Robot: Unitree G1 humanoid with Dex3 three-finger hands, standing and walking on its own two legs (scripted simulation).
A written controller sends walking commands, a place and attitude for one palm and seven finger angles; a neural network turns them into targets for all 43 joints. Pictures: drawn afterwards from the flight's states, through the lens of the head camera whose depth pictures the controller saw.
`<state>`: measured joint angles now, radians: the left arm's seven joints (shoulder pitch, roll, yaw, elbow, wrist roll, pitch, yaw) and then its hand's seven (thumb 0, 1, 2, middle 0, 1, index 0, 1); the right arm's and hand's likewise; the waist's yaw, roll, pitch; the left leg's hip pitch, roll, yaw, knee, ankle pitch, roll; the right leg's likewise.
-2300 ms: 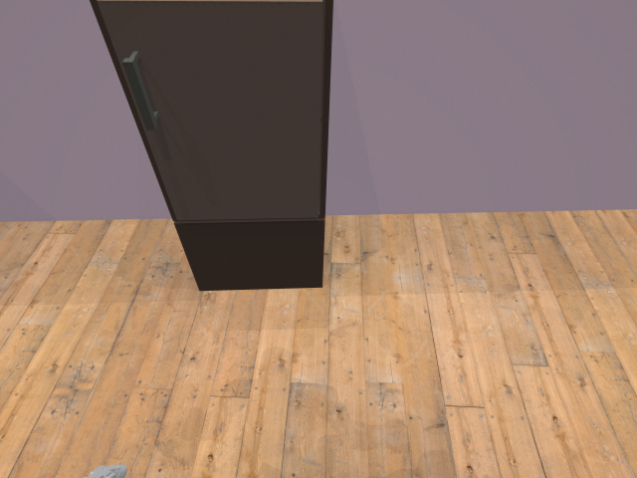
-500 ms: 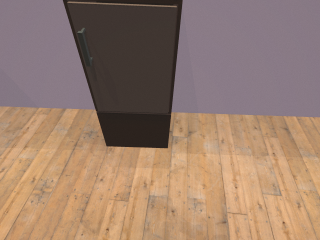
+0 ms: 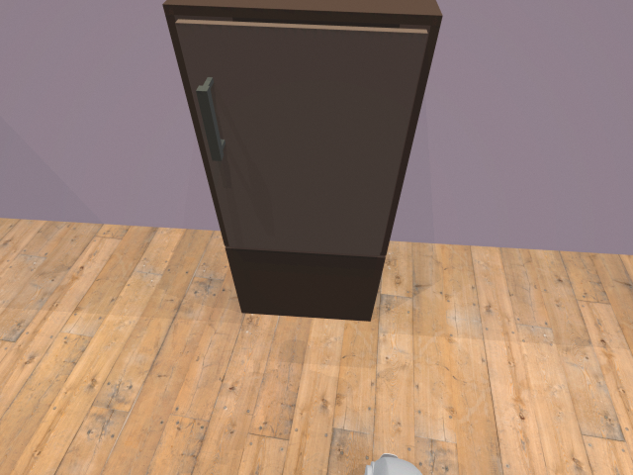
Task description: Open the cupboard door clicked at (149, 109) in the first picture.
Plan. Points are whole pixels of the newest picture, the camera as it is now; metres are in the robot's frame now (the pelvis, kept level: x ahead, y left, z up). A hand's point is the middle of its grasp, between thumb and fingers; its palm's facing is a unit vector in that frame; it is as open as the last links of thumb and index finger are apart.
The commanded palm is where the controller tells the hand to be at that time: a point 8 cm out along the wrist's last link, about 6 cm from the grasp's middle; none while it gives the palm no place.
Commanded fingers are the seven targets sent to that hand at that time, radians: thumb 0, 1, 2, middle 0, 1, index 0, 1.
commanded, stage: take the last steps up to it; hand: left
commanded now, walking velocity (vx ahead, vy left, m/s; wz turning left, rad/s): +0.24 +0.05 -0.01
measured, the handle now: (213, 120) +0.73 +0.23 +0.06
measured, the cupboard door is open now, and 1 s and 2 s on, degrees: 0 0 0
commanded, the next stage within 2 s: come to a stop and stand still in 0.16 s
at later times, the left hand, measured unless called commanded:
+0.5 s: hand (188, 461) +0.18 +0.20 -0.18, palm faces +0.07 -0.97 -0.24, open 7.2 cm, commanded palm none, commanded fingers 0.00 0.90 0.90 -0.20 -0.30 -0.20 -0.30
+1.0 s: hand out of the picture +0.15 +0.21 -0.17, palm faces +0.01 -0.97 -0.23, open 7.4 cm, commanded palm none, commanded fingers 0.00 0.90 0.90 -0.20 -0.30 -0.20 -0.30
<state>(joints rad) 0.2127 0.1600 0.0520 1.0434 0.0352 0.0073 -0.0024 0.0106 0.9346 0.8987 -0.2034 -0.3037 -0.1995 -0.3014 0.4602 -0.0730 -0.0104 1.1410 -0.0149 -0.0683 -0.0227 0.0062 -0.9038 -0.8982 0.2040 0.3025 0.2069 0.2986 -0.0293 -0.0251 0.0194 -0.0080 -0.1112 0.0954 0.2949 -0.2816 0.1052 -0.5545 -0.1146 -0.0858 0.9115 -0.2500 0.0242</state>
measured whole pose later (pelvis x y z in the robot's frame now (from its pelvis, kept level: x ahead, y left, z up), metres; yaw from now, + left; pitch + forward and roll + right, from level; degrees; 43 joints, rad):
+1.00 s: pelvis +0.12 +0.01 +0.00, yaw -1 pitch -1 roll +0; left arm 0.29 0.19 0.05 1.02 0.03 0.03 0.01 0.01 0.91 0.90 -0.20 -0.30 -0.20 -0.30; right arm 0.21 -0.17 -0.06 1.04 -0.02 0.03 -0.02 0.00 -0.91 -0.90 0.20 0.30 0.21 0.30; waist -0.02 0.01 0.02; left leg -0.36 0.06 0.10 0.45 -0.11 -0.01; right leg -0.16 -0.04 -0.05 0.49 -0.32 0.00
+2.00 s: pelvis +0.12 +0.04 +0.00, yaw -2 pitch +0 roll +0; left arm 0.29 0.20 0.01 1.05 0.03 -0.01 0.03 0.01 0.91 0.90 -0.20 -0.30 -0.20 -0.30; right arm 0.26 -0.18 0.00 1.04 -0.02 -0.02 -0.02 0.01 -0.93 -0.90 0.20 0.30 0.20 0.30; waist 0.00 0.00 0.02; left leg -0.28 -0.01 0.05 0.53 -0.25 0.03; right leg -0.19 -0.07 -0.03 0.52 -0.32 0.05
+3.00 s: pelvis +0.09 +0.04 -0.01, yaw -2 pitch -3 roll +0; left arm 0.24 0.20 0.00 0.92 0.03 0.02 0.03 0.01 0.91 0.90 -0.20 -0.30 -0.20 -0.30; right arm 0.23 -0.19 -0.02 0.93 -0.02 0.02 -0.01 0.01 -0.91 -0.90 0.20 0.30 0.20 0.30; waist -0.01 0.00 0.01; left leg -0.31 0.01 0.05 0.62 -0.27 0.03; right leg -0.23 -0.06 -0.04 0.61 -0.34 0.03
